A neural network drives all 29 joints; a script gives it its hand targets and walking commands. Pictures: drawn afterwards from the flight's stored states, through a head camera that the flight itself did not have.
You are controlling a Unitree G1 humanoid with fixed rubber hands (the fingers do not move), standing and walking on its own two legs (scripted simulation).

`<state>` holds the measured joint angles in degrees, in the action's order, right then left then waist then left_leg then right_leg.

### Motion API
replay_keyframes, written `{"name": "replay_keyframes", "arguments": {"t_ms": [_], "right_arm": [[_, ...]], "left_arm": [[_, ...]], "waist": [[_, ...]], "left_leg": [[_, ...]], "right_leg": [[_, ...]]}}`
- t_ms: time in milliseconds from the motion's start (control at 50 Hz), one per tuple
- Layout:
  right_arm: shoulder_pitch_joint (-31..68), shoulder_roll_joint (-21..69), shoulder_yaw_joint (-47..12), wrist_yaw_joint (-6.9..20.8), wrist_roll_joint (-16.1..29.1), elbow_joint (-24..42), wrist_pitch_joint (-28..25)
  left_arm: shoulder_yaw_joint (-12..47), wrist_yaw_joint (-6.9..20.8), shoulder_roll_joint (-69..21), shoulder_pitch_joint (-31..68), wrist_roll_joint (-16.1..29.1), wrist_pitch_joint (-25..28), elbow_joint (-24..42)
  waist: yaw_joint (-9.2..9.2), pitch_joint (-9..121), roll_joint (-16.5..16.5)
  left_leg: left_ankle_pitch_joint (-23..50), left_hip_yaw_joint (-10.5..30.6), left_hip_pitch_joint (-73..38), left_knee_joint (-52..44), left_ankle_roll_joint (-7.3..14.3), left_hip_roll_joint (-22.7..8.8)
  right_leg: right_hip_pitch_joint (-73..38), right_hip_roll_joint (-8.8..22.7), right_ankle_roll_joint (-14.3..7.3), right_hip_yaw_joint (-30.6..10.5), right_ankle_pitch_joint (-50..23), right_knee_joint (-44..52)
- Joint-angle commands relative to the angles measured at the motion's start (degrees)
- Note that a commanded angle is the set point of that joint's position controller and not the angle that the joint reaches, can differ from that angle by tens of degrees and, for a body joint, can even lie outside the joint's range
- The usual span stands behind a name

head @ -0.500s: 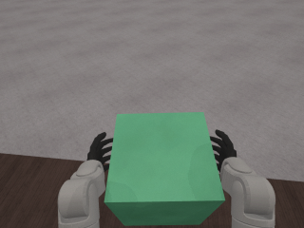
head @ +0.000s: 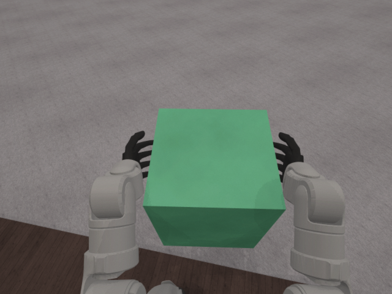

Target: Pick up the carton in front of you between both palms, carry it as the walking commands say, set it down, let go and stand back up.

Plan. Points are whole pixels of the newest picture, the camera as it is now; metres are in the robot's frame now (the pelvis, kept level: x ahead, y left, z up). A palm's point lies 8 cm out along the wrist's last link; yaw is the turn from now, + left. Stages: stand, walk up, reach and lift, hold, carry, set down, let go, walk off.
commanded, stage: carry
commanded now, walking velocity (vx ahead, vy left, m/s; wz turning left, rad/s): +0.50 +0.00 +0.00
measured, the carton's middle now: (210, 184) +0.33 +0.01 +0.05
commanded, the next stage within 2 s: none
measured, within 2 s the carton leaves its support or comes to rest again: neither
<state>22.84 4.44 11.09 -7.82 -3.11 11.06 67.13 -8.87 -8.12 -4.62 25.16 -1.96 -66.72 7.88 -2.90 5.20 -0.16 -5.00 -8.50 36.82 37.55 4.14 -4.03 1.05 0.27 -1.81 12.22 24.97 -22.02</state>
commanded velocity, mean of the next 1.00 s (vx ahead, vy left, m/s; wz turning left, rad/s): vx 0.50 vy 0.00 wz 0.00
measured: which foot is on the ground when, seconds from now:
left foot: up 0.00-0.04, down 0.06-0.58, up 0.60-0.98, down 1.00-1.00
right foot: down 0.00-0.08, up 0.10-0.52, down 0.54-1.00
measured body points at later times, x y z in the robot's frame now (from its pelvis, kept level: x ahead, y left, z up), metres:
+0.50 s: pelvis +0.34 +0.01 -0.02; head +0.39 +0.01 +0.43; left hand +0.70 +0.16 +0.09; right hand +0.70 -0.15 +0.09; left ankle +0.19 +0.08 -0.73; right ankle +0.48 -0.07 -0.74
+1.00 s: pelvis +0.70 -0.01 -0.08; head +0.74 -0.01 +0.37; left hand +1.05 +0.15 +0.02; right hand +1.06 -0.16 +0.02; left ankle +0.85 +0.05 -0.79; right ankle +0.51 -0.05 -0.78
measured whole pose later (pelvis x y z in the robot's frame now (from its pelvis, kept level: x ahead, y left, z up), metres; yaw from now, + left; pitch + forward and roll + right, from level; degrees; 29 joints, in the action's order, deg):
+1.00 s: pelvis +0.70 -0.01 -0.08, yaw -1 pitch +5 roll +0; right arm 28.8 6.1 14.1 -9.1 -3.1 6.8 62.1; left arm -13.2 -8.9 -4.7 29.4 -0.1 -61.3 4.5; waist -2.5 -0.1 0.6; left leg 0.9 -9.4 33.8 30.0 5.1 1.4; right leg 4.5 -4.3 -5.2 5.1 29.6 -34.9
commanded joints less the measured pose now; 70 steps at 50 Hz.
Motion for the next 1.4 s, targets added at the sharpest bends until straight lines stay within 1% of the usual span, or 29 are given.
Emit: {"name": "replay_keyframes", "arguments": {"t_ms": [0, 20, 40, 60, 80, 100, 140, 200, 360, 420, 460, 520, 540, 560, 580, 600, 620, 680, 760, 900, 960, 980, 1000, 1020, 1040, 1080, 1120, 1220, 1380], "right_arm": [[34.3, 37.7, -31.8, 2.9, 13.2, -2.7, -0.8], [35.1, 37.8, -30.9, 2.7, 13.0, -4.6, -1.0], [35.6, 38.2, -30.2, 2.7, 12.9, -5.6, -1.2], [37.3, 37.8, -29.3, 2.5, 12.9, -6.2, -1.4], [38.7, 40.4, -30.2, 2.7, 13.8, -7.7, -1.8], [41.3, 42.6, -30.9, 3.1, 15.2, -6.9, -2.2], [47.7, 49.5, -34.5, 4.4, 18.9, -4.3, -3.6], [52.6, 55.6, -37.6, 6.0, 22.0, -2.5, -5.4], [43.8, 52.9, -39.1, 6.9, 20.4, -0.7, -6.1], [40.6, 49.2, -38.6, 6.3, 19.0, -0.6, -5.1], [39.2, 47.5, -38.4, 5.8, 17.9, -1.4, -4.1], [39.9, 46.3, -37.7, 5.1, 17.6, -3.0, -2.6], [41.2, 45.1, -36.8, 4.8, 17.3, -3.4, -2.1], [43.2, 45.2, -36.1, 4.4, 16.9, -3.8, -1.3], [42.3, 43.9, -35.1, 3.8, 16.9, -4.4, -0.5], [43.1, 44.3, -34.6, 3.3, 16.8, -3.6, -0.1], [44.4, 45.2, -34.1, 3.0, 16.4, -4.1, -0.1], [46.0, 50.2, -33.3, 3.4, 15.0, -4.4, -1.4], [43.2, 52.7, -34.6, 3.8, 13.9, -5.9, -3.9], [40.3, 49.0, -35.8, 3.8, 13.0, -3.1, -5.8], [38.3, 46.8, -35.7, 4.0, 13.3, -2.7, -5.2], [37.4, 46.2, -35.5, 4.3, 13.2, -2.7, -5.0], [36.5, 45.1, -35.2, 4.5, 13.1, -3.2, -4.7], [35.3, 44.5, -35.2, 4.5, 13.3, -6.0, -4.7], [33.7, 47.0, -36.3, 4.9, 14.7, -6.6, -4.6], [41.8, 51.7, -39.3, 6.0, 18.9, -2.3, -5.2], [47.3, 54.8, -41.6, 6.8, 22.4, -0.2, -5.8], [47.3, 53.3, -42.0, 6.9, 23.8, 0.2, -6.4], [34.7, 47.6, -36.0, 6.2, 17.5, -3.8, -2.6]], "left_arm": [[32.3, 4.1, -39.5, 34.2, 15.5, 0.8, 0.3], [31.9, 3.9, -40.0, 36.1, 15.4, 0.9, -0.7], [31.6, 3.6, -40.4, 37.8, 15.3, 1.1, -1.4], [31.1, 3.5, -42.0, 38.7, 15.2, 1.1, -1.8], [30.4, 3.3, -42.6, 40.3, 15.1, 1.3, -1.8], [30.5, 3.2, -45.0, 42.9, 15.3, 1.6, -2.4], [30.0, 3.5, -49.3, 44.6, 14.5, 2.7, -3.0], [30.5, 4.2, -53.0, 43.9, 12.8, 4.3, -3.3], [34.6, 4.7, -50.9, 39.6, 12.2, 5.4, 2.5], [35.3, 5.1, -47.9, 38.9, 13.4, 4.0, 4.0], [34.0, 5.4, -45.5, 37.0, 13.2, 2.9, 3.2], [30.9, 5.5, -41.0, 33.0, 12.4, 1.3, 0.2], [29.8, 5.6, -39.9, 32.9, 12.2, 0.9, -0.5], [29.4, 5.2, -38.4, 34.7, 12.0, 0.7, -1.7], [28.8, 4.8, -38.1, 34.5, 13.0, 0.2, -3.0], [29.4, 4.6, -40.3, 35.6, 14.4, 0.3, -2.1], [30.0, 5.1, -43.1, 37.6, 15.9, 0.0, -0.5], [34.1, 6.6, -50.8, 47.7, 20.3, 1.6, 3.0], [36.5, 7.3, -54.3, 46.9, 21.4, 3.9, 2.6], [37.6, 7.2, -51.2, 41.7, 20.6, 5.7, 2.2], [36.8, 6.7, -49.5, 38.6, 19.1, 5.4, 1.5], [36.8, 6.6, -48.8, 38.7, 18.3, 5.3, 1.0], [36.5, 6.5, -48.7, 38.4, 17.1, 5.0, 0.4], [35.1, 6.4, -47.9, 35.1, 16.0, 4.2, -1.2], [34.4, 6.1, -47.5, 35.9, 15.4, 4.1, -0.5], [32.3, 5.6, -48.7, 38.7, 13.7, 4.5, 0.9], [31.3, 5.3, -49.0, 38.2, 12.0, 5.0, 0.7], [32.0, 4.5, -47.5, 36.7, 10.4, 5.5, 1.2], [34.7, 5.0, -46.7, 33.6, 13.2, 1.7, 2.1]], "waist": [[1.18, 9.5, -7.9], [3.82, 13.7, -5.8], [6.44, 19.7, -1.5], [6.25, 26.5, 10.6], [7.68, 27.3, 18.6], [7.00, 25.9, 14.5], [6.48, 22.9, 3.4], [4.79, 23.4, 4.1], [6.45, 21.4, 8.6], [8.87, 18.1, 6.9], [8.15, 15.3, 4.3], [0.07, 18.8, 0.9], [-2.08, 19.2, -3.2], [-0.04, 21.8, -14.5], [-0.68, 25.4, -19.0], [-1.81, 24.0, -17.6], [-0.95, 19.2, -6.7], [-0.34, 19.6, -3.7], [-0.61, 21.8, -4.8], [-2.42, 17.2, -5.6], [3.65, 22.9, -8.5], [7.33, 25.4, -5.3], [6.58, 27.5, 4.3], [8.93, 34.8, 16.6], [8.00, 34.1, 11.8], [6.77, 25.2, 3.1], [5.76, 23.0, 0.0], [6.10, 20.7, 4.3], [5.73, 14.3, 8.6]], "left_leg": [[-1.9, -4.4, -8.5, -3.9, 2.4, 5.0], [-1.9, -6.7, -20.2, -7.7, 2.4, 7.9], [-3.6, -0.7, -35.5, -7.3, 2.5, 3.7], [-11.9, 28.7, -49.4, -10.3, 9.1, -13.8], [-6.9, 44.7, -55.0, -18.5, 13.3, -18.0], [-0.5, 39.2, -54.2, -16.5, 13.0, -17.0], [11.2, 27.7, -47.5, -12.8, 9.5, -14.3], [13.0, 19.9, -42.5, -13.7, 7.0, -12.0], [33.2, 6.1, -45.9, -9.7, 6.1, -6.2], [25.5, 7.2, -53.2, -6.0, 5.6, -4.7], [19.0, 6.6, -50.8, -3.2, 4.6, -4.7], [22.9, 3.1, -39.5, 14.4, 1.0, -2.7], [8.9, 2.6, -26.5, 24.9, -0.3, -0.8], [-27.0, 4.5, -9.1, 34.8, -1.5, 3.3], [-30.3, 7.3, 1.6, 46.4, -2.4, 7.3], [-28.3, 8.2, 8.4, 49.7, -2.2, 6.7], [-24.9, 8.0, 8.7, 45.2, -2.0, 5.2], [-21.4, 8.8, 5.9, 37.5, -2.6, 1.7], [-11.6, 6.8, 11.5, 32.0, -2.5, 0.9], [4.5, -3.4, 0.4, -2.5, -0.7, 7.4], [11.4, -3.9, -23.8, -10.2, 1.8, 9.1], [12.1, -1.7, -36.2, -11.4, 1.9, 6.3], [27.3, 14.7, -51.0, -4.8, 4.0, -7.3], [18.0, 39.5, -63.0, -8.0, 17.3, -18.3], [7.1, 42.5, -62.1, -11.9, 17.0, -16.7], [10.0, 33.0, -51.2, -13.3, 12.8, -13.6], [7.3, 27.5, -42.8, -16.3, 10.1, -12.1], [15.0, 18.7, -42.2, -18.9, 9.3, -10.4], [33.8, 5.7, -46.2, -17.0, 3.2, -5.5]], "right_leg": [[-4.9, 12.3, -5.7, -3.7, -49.8, -6.0], [-2.2, 10.2, -3.5, -0.1, -53.0, -16.3], [7.0, 8.8, -1.5, -0.9, -41.2, -29.1], [23.8, 2.7, 1.1, -2.6, -22.0, -47.2], [37.2, -4.7, 1.1, -8.4, 2.9, -58.0], [41.0, -1.6, -0.8, -13.4, 1.9, -63.7], [42.7, 2.3, -1.9, -14.1, -1.6, -59.3], [38.8, 3.5, -0.9, -13.1, -5.1, -48.5], [34.9, 0.2, -0.7, -6.0, -22.5, -21.4], [39.1, 0.5, -0.8, -6.9, -33.8, -8.5], [34.3, 1.8, -1.5, -8.5, -39.4, -1.0], [8.3, 0.0, -2.5, -2.6, -37.8, 1.9], [-3.6, 3.6, -1.1, -5.7, -38.1, -3.5], [-19.0, 14.9, -4.5, -18.7, -61.9, -17.4], [-23.3, 19.6, -12.3, -34.7, -45.9, -12.1], [-21.2, 20.8, -14.4, -43.1, -27.4, -4.3], [-14.8, 16.8, -10.7, -38.2, -24.3, -1.5], [-7.7, 17.1, -10.4, -32.3, -31.8, -0.9], [-11.4, 12.9, -8.2, -23.0, -46.6, -4.6], [-9.9, 5.8, -6.7, -12.7, -61.9, -5.9], [-3.7, 6.8, -2.9, -8.3, -69.8, -19.1], [3.5, 5.6, -1.6, -7.1, -59.6, -29.1], [19.1, 1.8, -0.2, -9.0, -20.2, -40.0], [35.7, -7.1, 2.2, -11.8, 7.0, -61.1], [41.5, -4.1, 0.3, -15.4, 5.1, -65.3], [44.3, -0.4, -1.1, -14.3, 0.1, -60.6], [40.2, 1.6, -0.7, -13.6, -2.6, -53.6], [39.8, 3.1, 1.5, -10.1, -7.0, -35.2], [31.4, -0.7, 1.3, -1.8, -25.0, -6.5]]}}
